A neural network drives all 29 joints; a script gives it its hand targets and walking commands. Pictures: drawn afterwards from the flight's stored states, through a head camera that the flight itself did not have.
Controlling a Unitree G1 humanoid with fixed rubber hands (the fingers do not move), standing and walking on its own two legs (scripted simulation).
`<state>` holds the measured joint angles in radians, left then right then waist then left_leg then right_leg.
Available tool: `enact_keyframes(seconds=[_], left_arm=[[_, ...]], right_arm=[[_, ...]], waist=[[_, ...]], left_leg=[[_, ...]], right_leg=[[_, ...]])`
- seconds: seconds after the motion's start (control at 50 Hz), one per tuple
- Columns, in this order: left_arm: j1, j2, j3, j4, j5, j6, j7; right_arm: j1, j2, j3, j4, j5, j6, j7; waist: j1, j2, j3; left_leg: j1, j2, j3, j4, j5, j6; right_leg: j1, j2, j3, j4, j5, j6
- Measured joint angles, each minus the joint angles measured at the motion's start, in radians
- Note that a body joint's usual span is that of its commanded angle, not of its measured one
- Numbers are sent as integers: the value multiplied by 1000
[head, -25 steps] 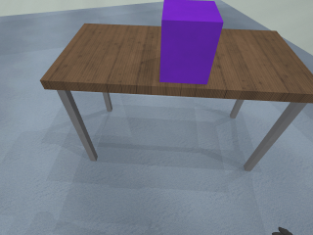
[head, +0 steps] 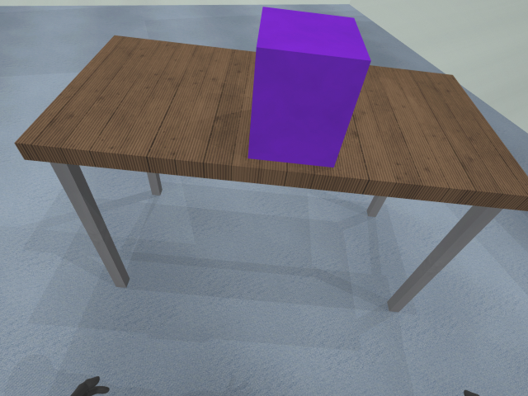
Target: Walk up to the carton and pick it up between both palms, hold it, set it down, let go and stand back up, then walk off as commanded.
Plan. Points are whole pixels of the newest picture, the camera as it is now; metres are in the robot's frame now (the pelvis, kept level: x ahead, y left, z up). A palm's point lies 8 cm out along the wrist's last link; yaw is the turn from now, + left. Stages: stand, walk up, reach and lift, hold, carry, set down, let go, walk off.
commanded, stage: walk off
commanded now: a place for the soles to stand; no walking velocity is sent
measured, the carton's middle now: (299, 90) +0.71 -0.02 +0.12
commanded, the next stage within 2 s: stand in 0.98 s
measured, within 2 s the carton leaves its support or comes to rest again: neither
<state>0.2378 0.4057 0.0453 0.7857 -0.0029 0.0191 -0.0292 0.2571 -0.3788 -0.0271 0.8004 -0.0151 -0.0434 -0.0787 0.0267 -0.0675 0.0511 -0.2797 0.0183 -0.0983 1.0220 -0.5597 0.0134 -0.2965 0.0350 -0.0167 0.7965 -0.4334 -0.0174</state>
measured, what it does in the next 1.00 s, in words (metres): steps on the spot: left foot, then right foot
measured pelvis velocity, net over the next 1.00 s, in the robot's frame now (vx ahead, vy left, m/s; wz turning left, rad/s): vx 0.01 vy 0.03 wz -0.07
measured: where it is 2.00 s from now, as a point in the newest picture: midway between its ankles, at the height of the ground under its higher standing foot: outside the picture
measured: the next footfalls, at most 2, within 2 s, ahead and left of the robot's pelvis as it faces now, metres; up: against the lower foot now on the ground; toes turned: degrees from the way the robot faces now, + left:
left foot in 0.10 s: +0.07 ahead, +0.13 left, +0.00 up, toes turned -8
right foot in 0.38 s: +0.13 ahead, -0.12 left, +0.00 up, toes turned -2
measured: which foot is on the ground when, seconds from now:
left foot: up 0.00-0.08, down 0.10-1.00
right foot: down 0.00-0.14, up 0.16-0.36, down 0.38-0.58, up 0.60-0.76, down 0.78-1.00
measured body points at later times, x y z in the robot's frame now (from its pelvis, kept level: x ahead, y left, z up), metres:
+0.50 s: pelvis +0.04 +0.00 +0.00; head +0.08 +0.03 +0.44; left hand +0.16 +0.33 -0.13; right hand +0.10 -0.34 -0.08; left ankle +0.03 +0.11 -0.70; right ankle +0.09 -0.12 -0.70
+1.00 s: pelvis +0.01 +0.03 +0.00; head +0.02 +0.06 +0.45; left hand +0.11 +0.34 -0.13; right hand +0.07 -0.31 -0.08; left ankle +0.03 +0.14 -0.69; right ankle +0.00 -0.11 -0.70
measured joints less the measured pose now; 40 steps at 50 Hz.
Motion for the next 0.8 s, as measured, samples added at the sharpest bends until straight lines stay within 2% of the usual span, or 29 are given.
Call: enact_keyframes(seconds=[0.04, 0.1, 0.12, 0.18, 0.24, 0.3, 0.34, 0.38, 0.44, 0.5, 0.56, 0.62, 0.7, 0.74, 0.78, 0.8], left_arm=[[24, -27, -3, 17, -2, -1, 7], [49, -50, -7, 33, 1, -5, 10], [54, -51, -9, 39, 4, -5, 10], [41, -38, 5, 81, 13, 15, 12], [2, -16, 31, 102, 20, 27, 16], [-30, 26, 39, 76, 29, 15, 13], [-35, 44, 38, 56, 31, 2, 6], [-33, 72, 40, 34, 32, -14, 3], [-42, 61, 44, 35, 25, -16, 23], [-54, 23, 29, 36, 22, 13, 27], [-84, -1, 21, 34, 25, 44, 24], [-99, -17, 26, 30, 28, 52, 26], [-112, -8, 38, 28, 38, 47, 20], [-118, 9, 38, 20, 39, 34, 14], [-121, 26, 36, 7, 37, 15, 11], [-120, 29, 36, 3, 33, 2, 13]], right_arm=[[-42, -2, 0, 3, 10, -5, 2], [-90, 9, 4, 11, 21, -10, -4], [-105, 13, 10, 14, 24, -13, -5], [-140, 55, 33, 23, 24, -21, -9], [-112, 83, 44, 19, 14, -18, -12], [-65, 96, 36, 26, 13, -2, -11], [-37, 79, 29, 41, 12, 7, -8], [-2, 47, 22, 46, 9, 6, -5], [7, -20, 2, 52, 12, 11, -7], [-6, -59, -13, 56, 21, 29, -2], [-22, -51, -13, 43, 20, 35, 0], [-28, -31, 2, 24, 13, 33, 6], [-26, 10, 16, -5, -1, 25, 9], [-22, 28, 22, -7, -4, 17, 8], [-16, 31, 22, -2, -9, 10, 7], [-25, 24, 20, 7, -8, 7, 8]], waist=[[13, 23, -6], [34, 49, -6], [43, 51, 4], [66, 10, 46], [45, 16, 76], [25, 12, 106], [18, 18, 113], [5, 4, 105], [-20, 38, 116], [-39, 61, 94], [-44, 30, 83], [-27, -3, 71], [-22, -17, 64], [-25, -22, 69], [-17, -19, 81], [-13, -5, 99]], left_leg=[[-24, -13, 7, 0, -22, 14], [-38, -26, 15, -118, -18, 17], [-34, -30, 19, -146, 58, 15], [-2, -53, 77, -179, 81, 19], [12, -37, 69, -233, 93, 16], [28, -19, 54, -300, 130, 0], [30, -6, 55, -309, 129, -9], [-2, -17, 55, -239, 104, -14], [-48, -17, 15, -65, 33, -2], [-53, -39, -18, -62, -51, 9], [-37, -58, 5, -117, 61, 16], [-15, -61, 56, -138, 67, 28], [-14, -44, 81, -186, 93, 24], [-31, -42, 75, -211, 118, 15], [-63, -39, 69, -213, 133, 7], [-83, -29, 63, -194, 142, 3]], right_leg=[[19, -5, -4, -3, -19, 5], [29, -9, -10, 1, -34, 16], [28, -10, -5, 12, -42, 20], [-43, -27, 41, 169, -45, 12], [-130, 10, 32, 304, -94, 28], [-163, 19, 13, 208, -68, 11], [-135, 10, -4, 16, 18, -1], [-87, -17, 3, -140, 255, -30], [-81, 4, -14, -56, 120, -9], [-83, 15, -16, -12, 93, 9], [-91, -3, 8, 23, 82, 23], [-107, -2, 46, 81, 51, 19], [-97, 8, 42, 168, -12, 22], [-59, 3, 31, 111, 1, 10], [-5, -3, 19, -29, 29, -6], [-1, 7, 13, -57, 21, -5]])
